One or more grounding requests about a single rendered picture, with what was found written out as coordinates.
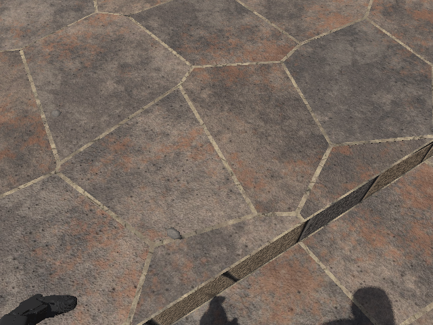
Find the left robot hand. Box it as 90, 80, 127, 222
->
0, 294, 77, 325

